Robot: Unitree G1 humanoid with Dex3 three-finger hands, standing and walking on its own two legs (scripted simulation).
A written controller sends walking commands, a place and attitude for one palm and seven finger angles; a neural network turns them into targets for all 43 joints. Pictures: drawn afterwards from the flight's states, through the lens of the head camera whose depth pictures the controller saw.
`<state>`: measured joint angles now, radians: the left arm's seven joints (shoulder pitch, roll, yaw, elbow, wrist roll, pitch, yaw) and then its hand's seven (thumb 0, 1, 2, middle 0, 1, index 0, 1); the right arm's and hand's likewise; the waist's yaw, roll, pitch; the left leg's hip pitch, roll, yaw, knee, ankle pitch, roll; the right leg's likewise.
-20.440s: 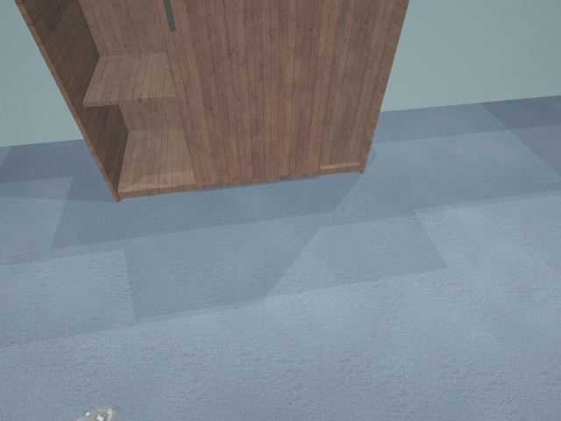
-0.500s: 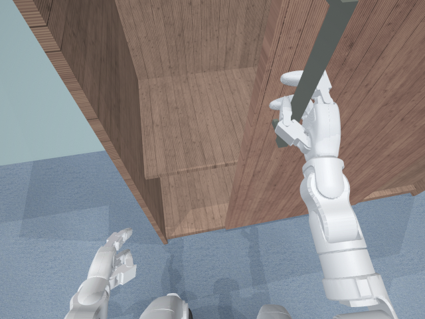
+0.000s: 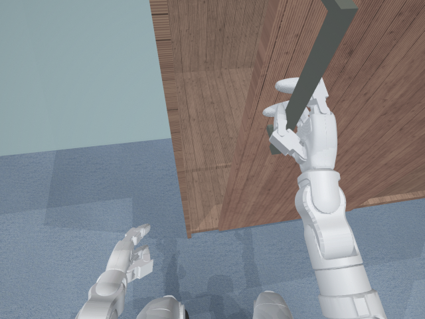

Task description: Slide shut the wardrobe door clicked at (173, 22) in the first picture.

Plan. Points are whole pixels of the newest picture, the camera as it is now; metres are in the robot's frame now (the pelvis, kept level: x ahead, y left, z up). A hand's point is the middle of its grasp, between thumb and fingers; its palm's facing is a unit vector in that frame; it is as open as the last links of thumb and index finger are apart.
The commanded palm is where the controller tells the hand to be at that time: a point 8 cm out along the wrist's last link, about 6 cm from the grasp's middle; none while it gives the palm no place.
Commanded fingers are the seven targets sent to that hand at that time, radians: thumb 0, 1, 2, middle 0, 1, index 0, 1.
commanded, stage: step sideways, sliding the door along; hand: right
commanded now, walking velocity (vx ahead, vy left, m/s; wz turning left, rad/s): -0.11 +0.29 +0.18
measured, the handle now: (295, 90) +0.41 -0.12 +0.18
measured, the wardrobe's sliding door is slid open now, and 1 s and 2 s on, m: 0.12 0.00 0.00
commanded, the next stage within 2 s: stop walking and hold the door there in 0.56 s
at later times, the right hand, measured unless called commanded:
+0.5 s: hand (193, 141) +0.35 +0.03 +0.15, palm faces +0.09 +1.00 -0.04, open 5.9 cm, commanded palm +0.32 +0.04 +0.16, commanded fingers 0.00 -0.90 -0.90 0.45 1.40 0.45 1.40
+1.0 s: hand (195, 140) +0.35 +0.02 +0.15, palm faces +0.29 +0.93 -0.21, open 5.7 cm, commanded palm +0.31 -0.01 +0.14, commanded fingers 0.00 -0.90 -0.90 0.45 1.40 0.45 1.40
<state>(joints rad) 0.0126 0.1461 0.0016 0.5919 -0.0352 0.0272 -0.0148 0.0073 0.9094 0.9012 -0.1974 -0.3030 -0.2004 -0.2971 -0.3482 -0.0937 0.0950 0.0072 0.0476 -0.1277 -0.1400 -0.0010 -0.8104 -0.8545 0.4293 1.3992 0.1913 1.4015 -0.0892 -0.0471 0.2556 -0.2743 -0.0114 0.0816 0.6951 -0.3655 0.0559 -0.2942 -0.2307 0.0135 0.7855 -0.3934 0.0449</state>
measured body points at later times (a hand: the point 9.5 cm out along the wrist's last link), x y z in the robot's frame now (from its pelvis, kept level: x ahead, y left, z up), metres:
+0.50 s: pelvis -0.04 +0.13 +0.00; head +0.03 +0.14 +0.44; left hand +0.16 +0.34 -0.11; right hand +0.34 -0.03 +0.15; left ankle -0.01 +0.20 -0.71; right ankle -0.03 -0.12 -0.72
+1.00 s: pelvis -0.03 +0.22 +0.03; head -0.02 +0.25 +0.48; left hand +0.09 +0.49 -0.09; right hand +0.33 -0.02 +0.16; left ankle -0.01 +0.25 -0.72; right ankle -0.04 +0.06 -0.68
